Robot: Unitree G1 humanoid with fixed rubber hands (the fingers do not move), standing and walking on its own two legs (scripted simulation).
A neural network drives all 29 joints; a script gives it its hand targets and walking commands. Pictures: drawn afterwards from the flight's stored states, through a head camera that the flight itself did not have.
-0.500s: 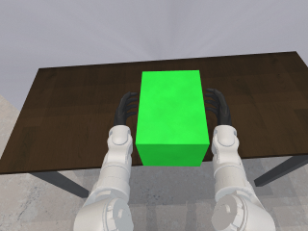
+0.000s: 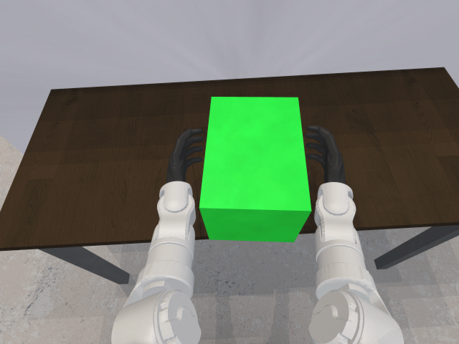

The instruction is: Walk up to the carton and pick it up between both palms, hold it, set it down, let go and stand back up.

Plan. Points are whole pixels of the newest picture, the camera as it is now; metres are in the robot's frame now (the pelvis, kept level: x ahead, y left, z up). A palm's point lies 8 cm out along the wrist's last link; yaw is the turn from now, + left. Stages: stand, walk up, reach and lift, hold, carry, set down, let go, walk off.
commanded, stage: set down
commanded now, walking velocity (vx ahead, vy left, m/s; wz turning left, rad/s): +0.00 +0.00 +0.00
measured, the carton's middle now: (252, 169) +0.46 -0.04 -0.04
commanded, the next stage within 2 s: none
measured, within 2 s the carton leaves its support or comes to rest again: neither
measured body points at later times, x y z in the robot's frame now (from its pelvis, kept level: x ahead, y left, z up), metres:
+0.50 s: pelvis +0.00 +0.00 +0.00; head +0.12 +0.00 +0.44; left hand +0.43 +0.10 +0.02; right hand +0.42 -0.17 +0.03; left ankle -0.03 +0.14 -0.75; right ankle -0.01 -0.08 -0.75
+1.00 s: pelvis +0.00 +0.02 -0.01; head +0.12 -0.01 +0.42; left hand +0.45 +0.14 +0.00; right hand +0.43 -0.18 +0.00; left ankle -0.02 +0.14 -0.75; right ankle -0.01 -0.08 -0.75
